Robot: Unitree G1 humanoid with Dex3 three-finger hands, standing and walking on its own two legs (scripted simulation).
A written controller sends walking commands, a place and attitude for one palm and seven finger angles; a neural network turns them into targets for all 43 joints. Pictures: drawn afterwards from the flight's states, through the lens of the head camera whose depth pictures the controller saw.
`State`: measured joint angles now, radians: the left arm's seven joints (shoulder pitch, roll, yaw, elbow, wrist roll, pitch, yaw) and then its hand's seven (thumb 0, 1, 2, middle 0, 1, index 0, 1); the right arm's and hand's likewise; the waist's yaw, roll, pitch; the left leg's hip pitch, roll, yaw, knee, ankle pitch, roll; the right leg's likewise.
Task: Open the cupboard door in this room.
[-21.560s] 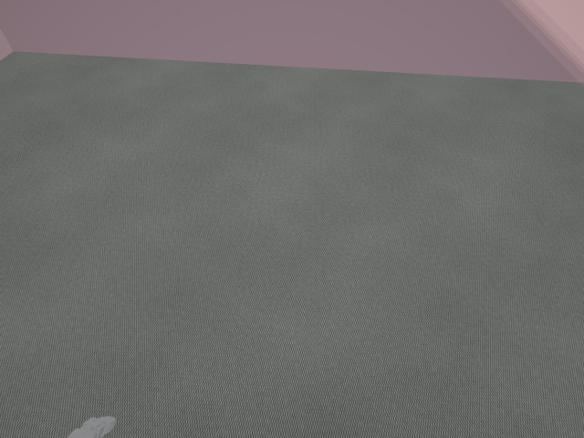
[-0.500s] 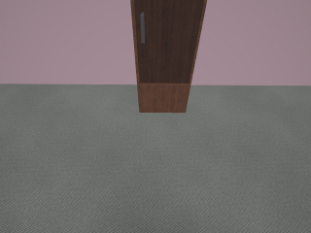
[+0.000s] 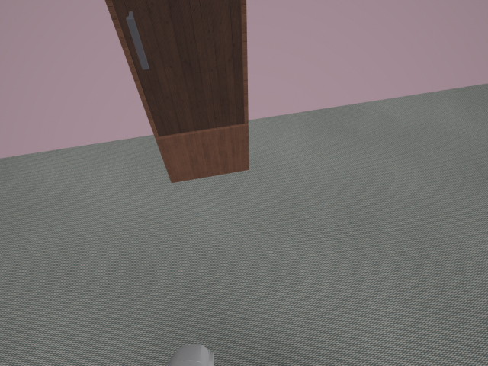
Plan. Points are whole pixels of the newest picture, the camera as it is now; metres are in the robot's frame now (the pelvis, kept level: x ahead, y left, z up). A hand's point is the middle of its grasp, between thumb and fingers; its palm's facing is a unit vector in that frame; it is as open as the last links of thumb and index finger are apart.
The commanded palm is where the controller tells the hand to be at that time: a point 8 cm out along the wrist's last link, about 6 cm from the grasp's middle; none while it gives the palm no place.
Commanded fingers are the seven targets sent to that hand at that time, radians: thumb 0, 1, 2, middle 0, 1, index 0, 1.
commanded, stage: walk to a spot facing it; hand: left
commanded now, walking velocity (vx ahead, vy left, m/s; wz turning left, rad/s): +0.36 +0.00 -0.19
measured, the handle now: (138, 41) +0.97 +0.42 +0.02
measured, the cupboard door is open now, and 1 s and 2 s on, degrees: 0 0 0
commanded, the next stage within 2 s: turn to face it in 0.22 s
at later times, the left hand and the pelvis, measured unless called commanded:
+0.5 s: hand (150, 277) +0.30 +0.24 -0.16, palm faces -0.10 -0.97 -0.22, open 7.4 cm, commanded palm none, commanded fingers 0.00 0.90 0.90 -0.20 -0.30 -0.20 -0.30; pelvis +0.20 +0.05 +0.01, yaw -7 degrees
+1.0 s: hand (150, 286) +0.28 +0.23 -0.16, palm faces +0.17 -0.95 -0.24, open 7.3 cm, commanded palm none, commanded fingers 0.00 0.90 0.90 -0.20 -0.30 -0.20 -0.30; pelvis +0.24 +0.03 +0.00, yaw +8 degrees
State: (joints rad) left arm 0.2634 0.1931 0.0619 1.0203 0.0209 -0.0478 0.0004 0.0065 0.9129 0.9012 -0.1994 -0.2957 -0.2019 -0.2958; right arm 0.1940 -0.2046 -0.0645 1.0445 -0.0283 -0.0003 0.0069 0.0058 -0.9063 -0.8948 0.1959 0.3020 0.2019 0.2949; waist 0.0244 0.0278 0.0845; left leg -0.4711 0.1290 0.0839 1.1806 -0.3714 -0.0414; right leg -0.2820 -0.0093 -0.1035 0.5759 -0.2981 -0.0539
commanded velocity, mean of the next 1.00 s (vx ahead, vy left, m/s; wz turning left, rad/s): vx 0.07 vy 0.00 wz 0.21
